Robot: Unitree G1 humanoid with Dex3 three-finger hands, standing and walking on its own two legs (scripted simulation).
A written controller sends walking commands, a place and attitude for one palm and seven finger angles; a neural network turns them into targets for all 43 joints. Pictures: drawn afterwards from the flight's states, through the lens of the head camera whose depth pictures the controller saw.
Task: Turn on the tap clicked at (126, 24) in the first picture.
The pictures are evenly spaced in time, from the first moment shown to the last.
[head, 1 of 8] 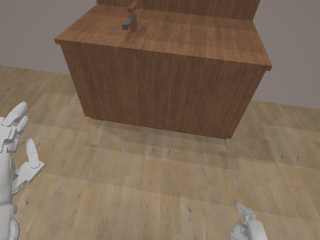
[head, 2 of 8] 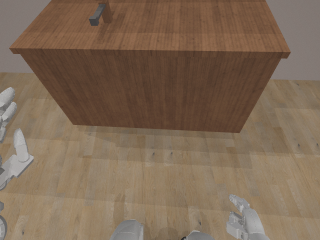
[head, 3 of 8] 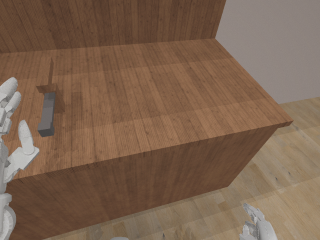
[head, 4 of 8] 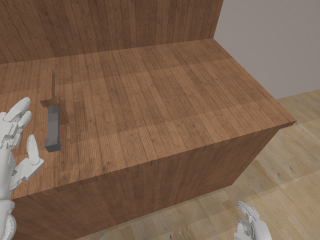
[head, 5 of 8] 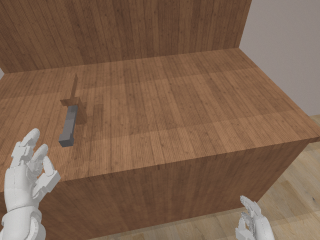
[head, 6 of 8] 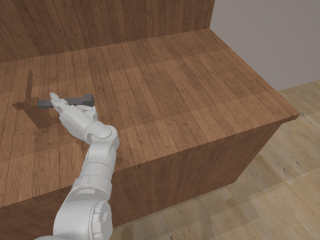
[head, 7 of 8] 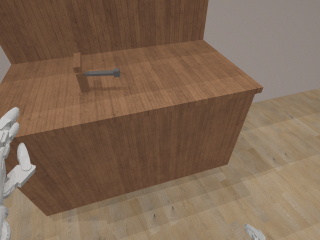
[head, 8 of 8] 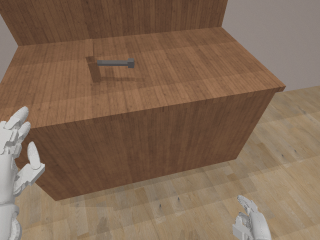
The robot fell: no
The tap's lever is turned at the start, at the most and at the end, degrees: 0 77 77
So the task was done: yes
